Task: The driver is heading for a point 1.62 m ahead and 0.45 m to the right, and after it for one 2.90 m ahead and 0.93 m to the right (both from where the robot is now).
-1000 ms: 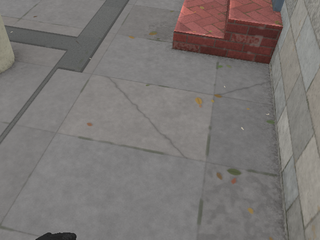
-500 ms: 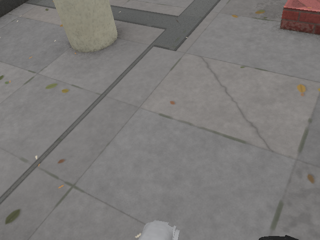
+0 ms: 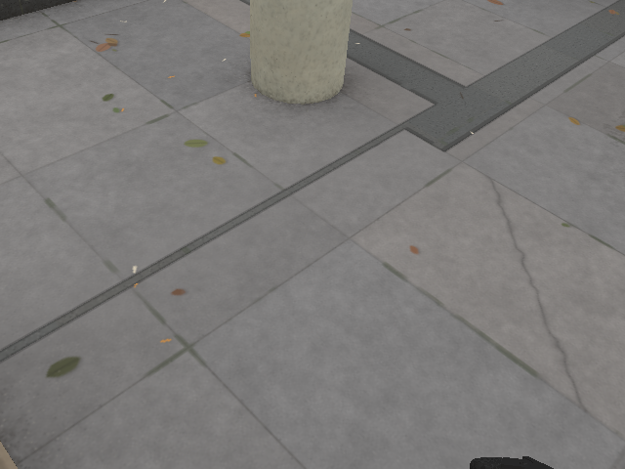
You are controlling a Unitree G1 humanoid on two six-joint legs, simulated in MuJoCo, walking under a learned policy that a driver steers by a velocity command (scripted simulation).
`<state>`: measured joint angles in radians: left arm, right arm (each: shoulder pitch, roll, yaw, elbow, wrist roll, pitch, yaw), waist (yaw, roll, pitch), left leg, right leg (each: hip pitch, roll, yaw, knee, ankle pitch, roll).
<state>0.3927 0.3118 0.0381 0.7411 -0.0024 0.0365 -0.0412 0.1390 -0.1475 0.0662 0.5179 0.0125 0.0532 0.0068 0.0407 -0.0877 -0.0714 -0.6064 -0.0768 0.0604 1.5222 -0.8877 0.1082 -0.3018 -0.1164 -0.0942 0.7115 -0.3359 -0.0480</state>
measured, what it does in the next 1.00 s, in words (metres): walks ahead, turning right: right foot 0.19 m lower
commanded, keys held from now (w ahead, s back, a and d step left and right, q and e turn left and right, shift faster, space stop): no key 0.22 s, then e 0.26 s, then w+e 0.52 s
